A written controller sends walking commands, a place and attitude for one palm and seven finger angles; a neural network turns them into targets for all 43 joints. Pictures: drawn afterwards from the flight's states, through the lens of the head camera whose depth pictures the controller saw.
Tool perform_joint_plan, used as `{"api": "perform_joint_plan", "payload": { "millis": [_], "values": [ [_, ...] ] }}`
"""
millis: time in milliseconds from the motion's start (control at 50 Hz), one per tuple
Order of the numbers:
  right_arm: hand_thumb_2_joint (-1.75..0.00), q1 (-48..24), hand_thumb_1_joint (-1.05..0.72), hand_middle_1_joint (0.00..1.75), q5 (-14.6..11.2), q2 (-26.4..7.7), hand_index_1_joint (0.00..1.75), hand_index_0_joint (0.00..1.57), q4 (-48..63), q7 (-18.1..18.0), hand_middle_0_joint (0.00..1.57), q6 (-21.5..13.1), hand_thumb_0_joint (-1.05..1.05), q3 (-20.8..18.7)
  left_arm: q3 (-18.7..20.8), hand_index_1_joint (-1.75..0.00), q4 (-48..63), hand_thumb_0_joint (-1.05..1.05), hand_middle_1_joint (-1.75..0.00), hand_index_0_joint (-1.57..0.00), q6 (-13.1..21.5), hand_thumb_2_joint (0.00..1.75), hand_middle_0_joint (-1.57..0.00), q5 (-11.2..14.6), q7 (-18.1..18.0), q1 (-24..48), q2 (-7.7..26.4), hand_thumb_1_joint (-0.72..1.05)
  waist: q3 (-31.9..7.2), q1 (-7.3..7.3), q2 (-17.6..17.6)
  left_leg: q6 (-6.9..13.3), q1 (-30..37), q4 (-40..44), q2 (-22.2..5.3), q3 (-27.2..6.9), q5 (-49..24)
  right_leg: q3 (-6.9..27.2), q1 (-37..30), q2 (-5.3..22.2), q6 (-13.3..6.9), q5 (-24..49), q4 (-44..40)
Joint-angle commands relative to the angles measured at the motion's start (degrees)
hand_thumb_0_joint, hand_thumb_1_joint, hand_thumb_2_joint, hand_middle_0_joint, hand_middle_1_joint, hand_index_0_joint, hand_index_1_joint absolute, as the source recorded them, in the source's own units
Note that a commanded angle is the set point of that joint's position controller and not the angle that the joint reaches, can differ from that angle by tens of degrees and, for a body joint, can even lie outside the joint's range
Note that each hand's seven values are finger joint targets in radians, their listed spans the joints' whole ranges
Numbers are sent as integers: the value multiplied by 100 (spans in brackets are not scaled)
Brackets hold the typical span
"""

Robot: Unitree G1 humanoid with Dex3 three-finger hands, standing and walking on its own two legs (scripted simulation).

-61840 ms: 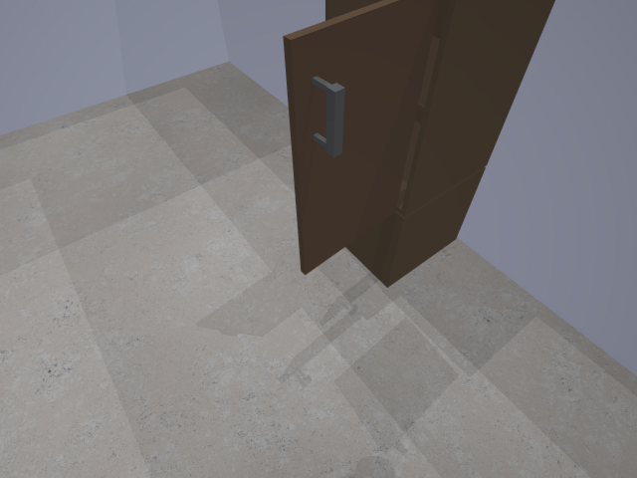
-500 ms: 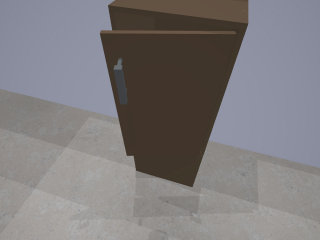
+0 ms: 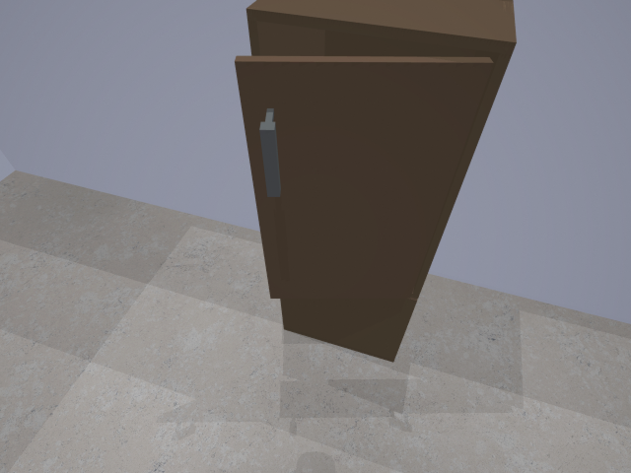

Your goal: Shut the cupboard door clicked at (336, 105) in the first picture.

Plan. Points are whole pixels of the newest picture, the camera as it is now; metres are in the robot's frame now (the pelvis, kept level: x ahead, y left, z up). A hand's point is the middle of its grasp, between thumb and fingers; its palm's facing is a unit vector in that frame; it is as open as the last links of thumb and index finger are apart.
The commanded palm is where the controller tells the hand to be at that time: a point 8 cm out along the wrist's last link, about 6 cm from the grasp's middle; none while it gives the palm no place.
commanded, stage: look again from close up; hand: left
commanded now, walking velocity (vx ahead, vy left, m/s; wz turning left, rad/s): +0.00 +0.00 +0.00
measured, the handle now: (272, 153) +0.54 +0.11 +0.12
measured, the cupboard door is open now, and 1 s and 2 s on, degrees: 18 18 18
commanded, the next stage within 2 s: raise the hand and make a fist in 0.50 s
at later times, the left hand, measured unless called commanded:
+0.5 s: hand out of the picture +0.07 +0.16 -0.17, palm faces +0.00 -0.98 -0.21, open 7.4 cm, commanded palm none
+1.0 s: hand (211, 434) +0.18 +0.15 -0.04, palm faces +0.16 -0.99 -0.02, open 6.3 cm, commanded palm +0.16 +0.20 -0.02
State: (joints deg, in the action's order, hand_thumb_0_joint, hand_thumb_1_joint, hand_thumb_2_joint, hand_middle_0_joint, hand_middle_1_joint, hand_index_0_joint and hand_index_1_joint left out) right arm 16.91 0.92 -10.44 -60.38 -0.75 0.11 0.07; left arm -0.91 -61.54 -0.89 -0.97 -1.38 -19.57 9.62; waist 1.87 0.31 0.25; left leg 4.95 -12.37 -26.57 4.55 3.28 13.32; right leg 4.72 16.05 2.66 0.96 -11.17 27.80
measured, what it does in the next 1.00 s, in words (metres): lowers itself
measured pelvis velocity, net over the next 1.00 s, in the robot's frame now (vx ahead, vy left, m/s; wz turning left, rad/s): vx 0.02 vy -0.07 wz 0.03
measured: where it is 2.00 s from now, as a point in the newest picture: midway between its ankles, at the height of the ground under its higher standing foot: outside the picture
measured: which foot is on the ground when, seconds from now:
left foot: down 0.00-1.00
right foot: down 0.00-1.00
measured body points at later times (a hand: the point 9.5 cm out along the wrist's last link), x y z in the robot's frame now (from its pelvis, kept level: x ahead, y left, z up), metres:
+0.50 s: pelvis +0.04 -0.03 +0.00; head +0.07 -0.02 +0.45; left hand +0.07 +0.21 -0.16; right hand +0.08 -0.26 -0.15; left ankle +0.01 +0.06 -0.74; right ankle +0.05 -0.16 -0.74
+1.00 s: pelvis +0.02 -0.07 -0.08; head +0.07 -0.07 +0.37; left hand +0.16 +0.20 -0.04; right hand +0.26 -0.31 -0.12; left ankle +0.01 +0.07 -0.74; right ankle +0.05 -0.15 -0.74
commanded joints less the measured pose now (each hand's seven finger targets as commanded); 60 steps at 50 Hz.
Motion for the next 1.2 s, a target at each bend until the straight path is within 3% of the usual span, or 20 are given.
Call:
{"api": "perform_joint_plan", "payload": {
  "millis": [0, 260, 560, 580, 600, 620, 640, 660, 680, 700, 720, 740, 780, 820, 860, 880, 940, 1040, 1100, 1180],
  "values": [
    [-90, 25, -90, 30, -35, -687, 30, 20, 283, -38, 20, -166, 0, -138, 101, -30, 219, 0, -30, -20, 190, 90, -20, -24, -39, -101, 575, 90, 311, -20, -129, -127, -449, 1167, -977, -1159, 1256, 235, -7, 137, -297, -588, -406],
    [-90, -105, -90, 30, -63, -598, 30, 20, 78, -93, 20, -275, 0, -101, 106, -30, 84, 0, -30, -20, 237, 90, -20, 2, -63, 20, 616, 90, -12, -16, -119, -177, 108, 657, -933, -785, -593, 241, -328, 238, -249, 648, -321],
    [-90, -282, -90, 30, -25, -752, 30, 20, -31, -125, 20, -282, 0, -114, 196, -30, 242, 0, -30, -20, 244, 90, -20, 27, -55, 479, 900, 90, -185, 10, -70, -250, 327, 511, -979, -711, -1490, 174, -674, 289, -307, 1413, -206],
    [-90, -473, -90, 30, -118, -813, 30, 20, 298, -80, 20, -272, 0, -136, 202, -30, 5, 0, -30, -20, 299, 90, -20, -13, -304, -98, 785, 90, -489, 115, -227, -432, 301, -472, -1166, -468, -2088, 137, -803, 518, -179, 2646, -119],
    [-90, 253, -90, 30, -91, -2016, 30, 20, 1937, -603, 20, -1357, 0, -557, 3548, -30, 9447, 0, -30, -20, 1879, 90, -20, 446, -490, 5314, 4874, 90, -2443, -654, 401, -436, 1622, -853, -928, -963, -3634, -417, -930, -55, -265, 2105, 1428],
    [-90, -469, -90, 30, -512, -1126, 30, 20, 1890, -720, 20, -1819, 0, -131, 584, -32, 7107, 0, -32, -22, 1319, 90, -22, 626, -493, 598, 1232, 90, -3039, -220, 2225, -583, 2362, -755, -917, -1076, -3913, -910, 456, -378, -109, 137, 2171],
    [-90, -741, -90, 30, -371, -919, 30, 20, 2127, -557, 20, -2045, 0, -127, 274, -34, 7190, 0, -34, -24, 599, 90, -24, 1082, -500, -1002, -92, 90, -2530, -59, 2320, -815, 1655, -573, -853, -974, -4432, -1002, 485, -301, -167, -464, 2757],
    [-90, -483, -90, 30, -335, -703, 30, 20, 2010, -290, 20, -2191, 0, -246, 307, -36, 6830, 0, -36, -25, 723, 90, -25, 971, -449, -365, 82, 90, -1140, -187, 1128, -799, 371, -151, -828, -868, -3743, -960, 1003, -227, -159, -738, 2036],
    [-90, -546, -90, 30, -230, -820, 30, 20, 2293, -147, 20, -2244, 0, -455, 375, -38, 6632, 0, -38, -27, 928, 90, -27, 1106, -245, -735, -146, 90, -287, -47, 580, -873, -457, -414, -729, -818, -2680, -1037, 1091, -227, -205, -579, 1391],
    [-90, -567, -90, 30, -194, -947, 30, 20, 2435, -83, 20, -2220, 0, -520, 619, -40, 6076, 0, -40, -29, 1249, 90, -29, 1146, -24, -1071, -15, 90, 105, -77, -358, -829, -1291, -906, -576, -781, -1629, -1105, 1174, -222, -239, -29, 1006],
    [-90, -577, -90, 30, -158, -943, 30, 20, 2534, -37, 20, -2165, 0, -558, 882, -42, 5563, 0, -42, -31, 1696, 90, -31, 1233, 253, -1601, 3, 90, 190, -40, -1287, -712, -1903, -1303, -409, -682, -877, -1027, 1346, -204, -222, 65, 1005],
    [-90, -579, -90, 30, -172, -933, 30, 20, 2631, 23, 20, -2104, 0, -613, 1176, -44, 5152, 0, -44, -33, 2189, 90, -33, 1374, 640, -2300, 55, 90, 108, 107, -1425, -726, -2140, -1642, -316, -584, -981, -868, 1294, -138, -254, 661, 1237],
    [-90, -747, -90, 30, -92, -951, 30, 20, 2909, 135, 20, -2053, 0, -654, 1565, -48, 5385, 0, -48, -36, 3311, 90, -36, 1603, 1511, -2712, 198, 90, -987, 360, -1677, -716, -2627, -2358, -264, -407, -1227, -793, 1227, -89, -153, 2066, 2261],
    [-90, -988, -90, 30, -133, -949, 30, 20, 3297, 141, 20, -2057, 0, -683, 1874, -52, 5574, 0, -52, -40, 3866, 90, -40, 1825, 2150, -2440, 563, 90, -1451, 452, -1113, -684, -3190, -2717, -133, -248, -293, -342, 1488, -4, -164, 883, 2454],
    [-90, -1132, -90, 30, -185, -999, 30, 20, 3720, 63, 20, -1942, 0, -620, 2287, -56, 6161, 0, -56, -44, 3644, 90, -44, 2114, 2310, -1942, 988, 90, -1739, 505, -272, -588, -3332, -2855, -43, -156, 130, 101, 1350, 85, -180, 67, 2292],
    [-90, -1135, -90, 30, -217, -954, 30, 20, 3882, 1, 20, -1905, 0, -587, 2308, -58, 6415, 0, -58, -46, 3458, 90, -46, 2181, 2290, -1825, 994, 90, -1912, 473, -272, -540, -3353, -2903, -58, -169, 204, 212, 1293, 87, -142, -200, 2185],
    [-90, -800, -90, 30, -212, -907, 30, 20, 3964, -180, 20, -1898, 0, -503, 2301, -64, 7603, 0, -64, -51, 3389, 90, -51, 2220, 2029, -378, 1260, 90, -2200, 75, -132, -433, -3434, -3269, -181, -299, 454, 522, 1556, 66, -16, -761, 2033],
    [-90, -572, -90, 30, -201, -993, 30, 20, 3784, -391, 20, -1931, 0, -370, 1502, -74, 8363, 0, -74, -60, 3547, 90, -60, 2054, 2123, 392, 1092, 90, -2026, -371, 22, -278, -3073, -3350, -377, -497, 446, 296, 1902, -69, -42, -689, 1984],
    [-90, -614, -90, 30, -292, -1007, 30, 20, 3751, -493, 20, -1893, 0, -323, 1606, -80, 7677, 0, -80, -66, 3064, 90, -66, 2123, 2278, 72, 1198, 90, -1595, -252, -27, -305, -3216, -3089, -370, -512, 861, 257, 1868, -85, -52, -1601, 1614],
    [-90, -721, -90, 30, -370, -923, 30, 20, 4000, -506, 20, -1765, 0, -236, 1962, -88, 7472, 0, -88, -73, 2150, 90, -73, 2205, 2153, -379, 1366, 90, -1691, 123, -19, -342, -3056, -2624, -308, -506, 850, 263, 1256, -6, -40, -1989, 1268]
  ]
}}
